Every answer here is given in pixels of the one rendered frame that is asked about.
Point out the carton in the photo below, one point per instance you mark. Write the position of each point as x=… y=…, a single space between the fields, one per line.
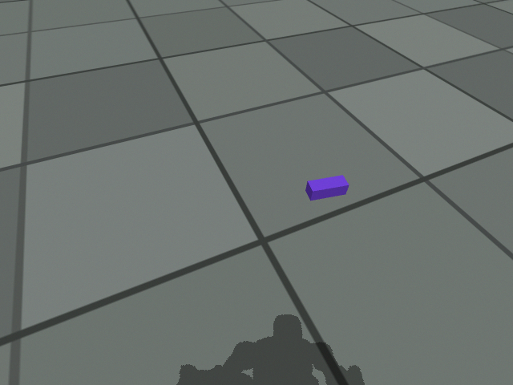
x=326 y=187

